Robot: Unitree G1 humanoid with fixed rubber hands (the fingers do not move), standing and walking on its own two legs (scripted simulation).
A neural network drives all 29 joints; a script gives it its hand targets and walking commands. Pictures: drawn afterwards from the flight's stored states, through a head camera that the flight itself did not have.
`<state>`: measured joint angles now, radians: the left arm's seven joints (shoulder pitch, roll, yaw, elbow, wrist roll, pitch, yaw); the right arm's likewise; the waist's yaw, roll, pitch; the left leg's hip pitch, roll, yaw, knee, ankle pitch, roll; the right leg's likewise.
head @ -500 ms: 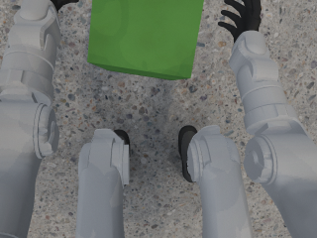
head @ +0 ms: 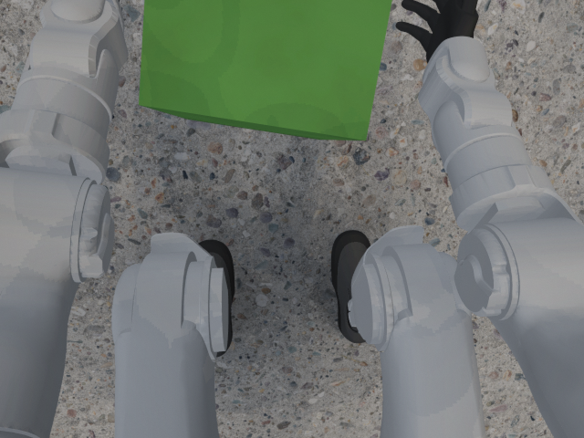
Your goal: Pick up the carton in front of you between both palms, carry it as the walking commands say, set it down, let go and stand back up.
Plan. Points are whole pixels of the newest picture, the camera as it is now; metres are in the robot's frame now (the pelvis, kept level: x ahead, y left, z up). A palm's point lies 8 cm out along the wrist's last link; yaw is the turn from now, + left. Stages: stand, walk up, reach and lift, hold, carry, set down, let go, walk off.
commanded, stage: reach and lift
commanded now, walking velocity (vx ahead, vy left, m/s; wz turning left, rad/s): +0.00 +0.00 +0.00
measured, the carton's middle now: (266, 42) +0.53 +0.04 -0.25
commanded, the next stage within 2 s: none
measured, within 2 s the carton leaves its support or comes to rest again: leaves its support in 0.48 s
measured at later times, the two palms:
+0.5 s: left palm out of the picture +0.55 +0.18 -0.17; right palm (433, 21) +0.53 -0.12 -0.16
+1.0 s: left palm out of the picture +0.50 +0.19 +0.02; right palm (573, 2) +0.49 -0.11 +0.03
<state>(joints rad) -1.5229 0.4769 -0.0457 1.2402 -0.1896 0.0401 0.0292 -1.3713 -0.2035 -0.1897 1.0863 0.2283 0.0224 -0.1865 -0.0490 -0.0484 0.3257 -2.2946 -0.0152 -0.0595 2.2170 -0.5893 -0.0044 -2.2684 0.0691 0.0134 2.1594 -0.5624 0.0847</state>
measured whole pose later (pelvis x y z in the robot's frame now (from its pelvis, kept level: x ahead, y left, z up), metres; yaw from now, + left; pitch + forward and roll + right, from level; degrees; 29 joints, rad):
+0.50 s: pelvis +0.00 +0.00 +0.00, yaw +0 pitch +38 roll -4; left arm -1.52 0.37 0.03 1.21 -0.04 0.16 0.03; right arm -1.39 -0.12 -0.41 1.00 0.04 0.15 -0.17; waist -0.03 -0.06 0.29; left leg -2.30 -0.02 -0.05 2.23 -0.59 0.00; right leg -2.27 0.09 0.03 2.17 -0.57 0.10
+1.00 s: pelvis -0.01 -0.01 +0.09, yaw +4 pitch +42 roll -2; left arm -1.22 0.14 0.36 0.94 0.23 0.34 0.01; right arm -1.07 0.08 -0.60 0.68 -0.21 0.31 -0.12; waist -0.03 -0.02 -0.11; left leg -2.11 -0.11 -0.09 1.87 -0.49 -0.05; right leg -2.09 0.12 0.07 1.85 -0.51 0.09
